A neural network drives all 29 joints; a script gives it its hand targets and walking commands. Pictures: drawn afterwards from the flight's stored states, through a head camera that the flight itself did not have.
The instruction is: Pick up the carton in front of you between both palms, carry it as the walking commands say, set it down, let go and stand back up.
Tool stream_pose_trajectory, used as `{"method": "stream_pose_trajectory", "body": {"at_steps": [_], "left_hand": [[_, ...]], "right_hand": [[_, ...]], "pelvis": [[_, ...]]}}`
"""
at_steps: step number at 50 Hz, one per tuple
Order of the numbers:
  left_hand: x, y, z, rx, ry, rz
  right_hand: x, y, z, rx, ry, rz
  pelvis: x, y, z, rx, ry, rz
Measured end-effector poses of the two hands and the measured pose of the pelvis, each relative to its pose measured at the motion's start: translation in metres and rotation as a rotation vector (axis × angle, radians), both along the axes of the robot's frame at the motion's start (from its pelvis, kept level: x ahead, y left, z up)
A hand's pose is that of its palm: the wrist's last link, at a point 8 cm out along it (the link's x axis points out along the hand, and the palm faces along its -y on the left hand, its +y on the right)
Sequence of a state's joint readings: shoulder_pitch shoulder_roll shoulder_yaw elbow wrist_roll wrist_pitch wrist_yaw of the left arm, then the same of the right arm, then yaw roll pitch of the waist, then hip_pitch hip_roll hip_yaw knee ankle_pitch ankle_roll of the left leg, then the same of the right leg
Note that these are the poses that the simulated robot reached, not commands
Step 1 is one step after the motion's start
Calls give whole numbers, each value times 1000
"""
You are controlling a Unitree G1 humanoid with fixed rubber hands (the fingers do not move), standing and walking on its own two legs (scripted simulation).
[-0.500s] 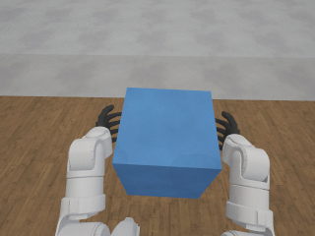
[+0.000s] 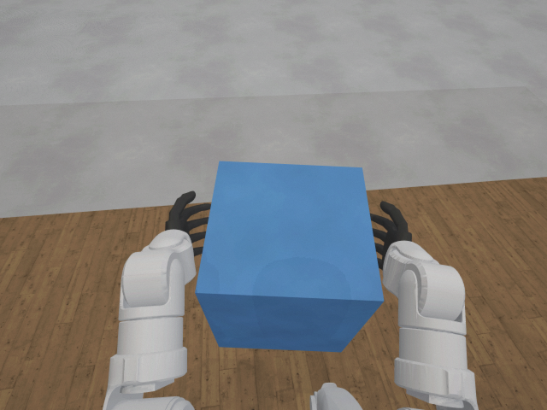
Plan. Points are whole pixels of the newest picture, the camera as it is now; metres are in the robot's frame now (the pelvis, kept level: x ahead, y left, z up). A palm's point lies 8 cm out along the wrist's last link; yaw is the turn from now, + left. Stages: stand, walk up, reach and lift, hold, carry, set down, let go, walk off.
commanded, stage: carry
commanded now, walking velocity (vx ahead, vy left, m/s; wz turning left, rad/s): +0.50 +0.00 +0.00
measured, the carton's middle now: (285, 264) +0.34 -0.02 +0.00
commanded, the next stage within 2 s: none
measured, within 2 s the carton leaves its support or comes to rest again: neither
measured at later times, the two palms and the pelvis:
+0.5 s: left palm (197, 127) +0.63 +0.15 +0.05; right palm (342, 122) +0.66 -0.15 +0.05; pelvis +0.31 -0.04 -0.05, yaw +3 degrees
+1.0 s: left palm (210, 69) +0.96 +0.16 -0.01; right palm (318, 75) +0.94 -0.14 -0.01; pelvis +0.62 +0.03 -0.09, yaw +0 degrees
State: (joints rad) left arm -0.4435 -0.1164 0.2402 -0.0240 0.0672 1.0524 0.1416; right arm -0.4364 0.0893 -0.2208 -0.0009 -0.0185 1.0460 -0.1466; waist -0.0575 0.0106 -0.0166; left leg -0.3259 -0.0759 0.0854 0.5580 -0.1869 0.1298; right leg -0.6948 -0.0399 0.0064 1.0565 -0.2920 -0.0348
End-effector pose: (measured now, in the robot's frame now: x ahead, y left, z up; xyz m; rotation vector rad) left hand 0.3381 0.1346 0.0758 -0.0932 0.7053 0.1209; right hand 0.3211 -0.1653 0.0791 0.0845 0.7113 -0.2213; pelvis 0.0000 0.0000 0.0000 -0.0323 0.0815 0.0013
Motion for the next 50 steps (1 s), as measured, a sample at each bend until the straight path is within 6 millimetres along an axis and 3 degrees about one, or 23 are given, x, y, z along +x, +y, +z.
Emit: {"method": "stream_pose_trajectory", "body": {"at_steps": [6,11,14,16,21,25,32,37,41,43,47,50], "left_hand": [[72,3,9,1,-67,24],[146,-2,17,23,-145,29],[190,-4,13,55,-178,47],[211,0,6,77,-156,64],[247,12,-20,50,-32,126],[288,15,-26,36,-10,146],[382,16,-16,43,-67,117],[456,27,-15,49,-119,96],[521,38,-35,42,-145,66],[548,39,-51,34,-112,39],[587,32,-76,24,-9,6],[617,29,-83,10,12,5]], "right_hand": [[82,3,12,-7,-66,29],[160,-3,18,-19,-143,58],[213,-4,9,-16,-178,95],[243,0,-3,-4,-156,126],[294,13,-25,15,-34,160],[336,16,-32,30,-12,155],[418,17,-28,32,-69,128],[487,26,-27,21,-121,118],[546,38,-41,-12,-145,104],[567,38,-53,-36,-112,90],[593,31,-80,-19,-7,40],[619,29,-86,-5,12,15]], "pelvis": [[75,-6,-1,4,7,14],[151,-16,-22,30,0,30],[201,-22,-48,51,-20,51],[222,-24,-57,29,-20,41],[274,-35,-52,44,-15,43],[314,-37,-46,53,-5,48],[395,-26,-44,54,8,32],[467,-10,-60,33,6,19],[531,4,-93,14,-19,-3],[552,8,-101,35,-18,4],[592,20,-97,19,-15,11],[620,25,-92,11,-9,5]]}}
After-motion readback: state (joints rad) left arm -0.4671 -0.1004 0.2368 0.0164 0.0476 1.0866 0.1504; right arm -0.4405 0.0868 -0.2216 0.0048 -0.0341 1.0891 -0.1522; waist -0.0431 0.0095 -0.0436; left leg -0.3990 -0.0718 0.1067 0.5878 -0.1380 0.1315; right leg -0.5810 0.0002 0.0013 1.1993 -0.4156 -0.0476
